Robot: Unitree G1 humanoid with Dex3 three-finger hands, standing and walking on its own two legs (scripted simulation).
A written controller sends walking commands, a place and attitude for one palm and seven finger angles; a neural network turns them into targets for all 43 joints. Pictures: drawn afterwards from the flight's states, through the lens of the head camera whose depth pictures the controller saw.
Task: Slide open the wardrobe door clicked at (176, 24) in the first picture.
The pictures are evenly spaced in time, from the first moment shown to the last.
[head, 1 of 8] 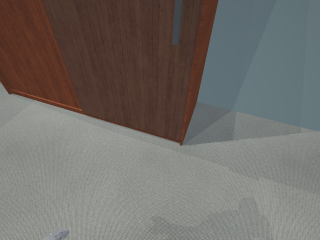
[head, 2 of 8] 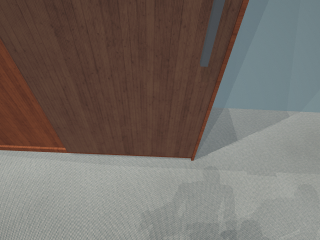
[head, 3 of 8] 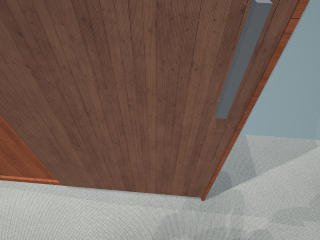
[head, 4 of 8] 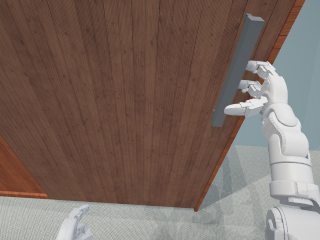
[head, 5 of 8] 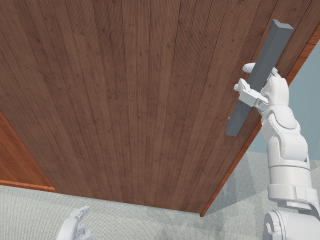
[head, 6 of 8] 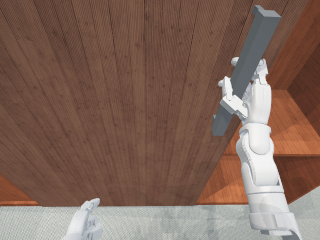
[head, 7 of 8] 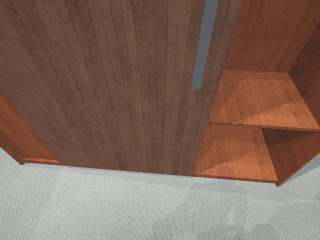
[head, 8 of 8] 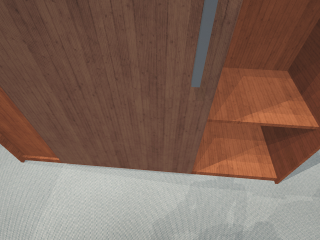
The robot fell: no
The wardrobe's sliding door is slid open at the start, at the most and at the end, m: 0.00 0.56 0.56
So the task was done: yes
